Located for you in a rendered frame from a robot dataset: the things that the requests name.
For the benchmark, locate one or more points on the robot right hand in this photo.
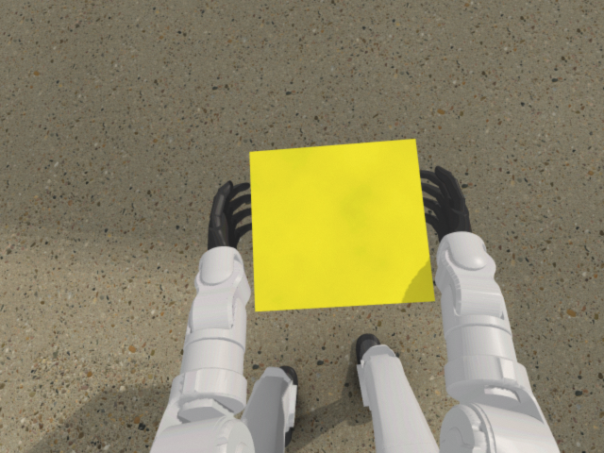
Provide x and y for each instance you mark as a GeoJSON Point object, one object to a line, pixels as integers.
{"type": "Point", "coordinates": [452, 215]}

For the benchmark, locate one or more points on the right robot upper arm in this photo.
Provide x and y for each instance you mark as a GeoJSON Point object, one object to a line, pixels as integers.
{"type": "Point", "coordinates": [475, 428]}

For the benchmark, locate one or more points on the left robot thigh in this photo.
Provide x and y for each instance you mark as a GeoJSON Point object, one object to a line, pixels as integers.
{"type": "Point", "coordinates": [270, 412]}

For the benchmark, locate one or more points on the right robot forearm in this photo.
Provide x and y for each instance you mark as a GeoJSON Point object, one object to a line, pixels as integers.
{"type": "Point", "coordinates": [482, 365]}

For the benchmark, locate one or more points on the left robot upper arm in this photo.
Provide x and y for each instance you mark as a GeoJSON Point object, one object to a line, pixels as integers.
{"type": "Point", "coordinates": [224, 434]}

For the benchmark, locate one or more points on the robot right shin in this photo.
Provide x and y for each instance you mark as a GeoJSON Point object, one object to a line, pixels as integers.
{"type": "Point", "coordinates": [379, 350]}

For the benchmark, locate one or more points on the carton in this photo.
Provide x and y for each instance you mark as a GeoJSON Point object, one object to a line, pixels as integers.
{"type": "Point", "coordinates": [338, 226]}

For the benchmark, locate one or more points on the robot left hand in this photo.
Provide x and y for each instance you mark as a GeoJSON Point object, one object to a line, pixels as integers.
{"type": "Point", "coordinates": [222, 224]}

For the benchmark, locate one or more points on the left robot forearm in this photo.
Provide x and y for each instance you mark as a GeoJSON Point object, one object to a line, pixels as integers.
{"type": "Point", "coordinates": [211, 382]}

